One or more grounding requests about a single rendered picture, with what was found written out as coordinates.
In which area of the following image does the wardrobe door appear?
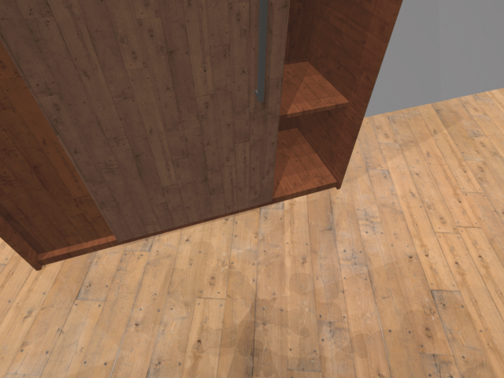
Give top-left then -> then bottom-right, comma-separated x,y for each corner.
0,0 -> 290,242
0,40 -> 113,254

